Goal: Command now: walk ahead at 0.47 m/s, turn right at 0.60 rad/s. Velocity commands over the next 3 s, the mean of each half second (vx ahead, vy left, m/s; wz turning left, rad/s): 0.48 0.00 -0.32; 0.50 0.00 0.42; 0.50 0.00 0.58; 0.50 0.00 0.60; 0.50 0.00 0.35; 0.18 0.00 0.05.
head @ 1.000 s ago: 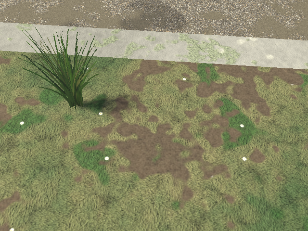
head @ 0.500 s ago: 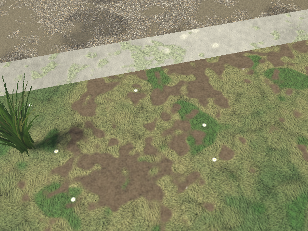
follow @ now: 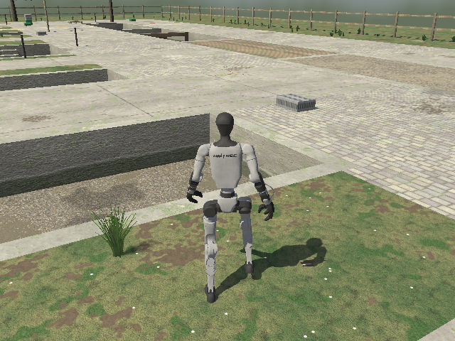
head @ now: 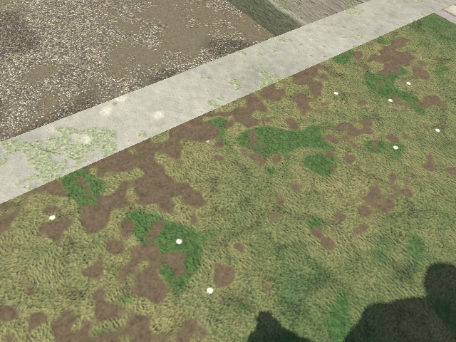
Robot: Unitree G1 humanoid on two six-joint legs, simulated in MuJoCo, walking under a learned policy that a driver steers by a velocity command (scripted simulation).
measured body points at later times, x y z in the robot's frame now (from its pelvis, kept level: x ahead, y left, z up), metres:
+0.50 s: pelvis +0.27 -0.08 +0.00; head +0.29 -0.09 +0.45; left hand +0.39 +0.18 -0.11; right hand +0.38 -0.37 -0.10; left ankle +0.45 +0.07 -0.67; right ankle +0.21 -0.15 -0.74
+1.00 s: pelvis +0.57 -0.05 +0.00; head +0.61 -0.03 +0.45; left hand +0.73 +0.23 -0.09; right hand +0.69 -0.32 -0.10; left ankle +0.56 +0.02 -0.74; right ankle +0.70 -0.23 -0.67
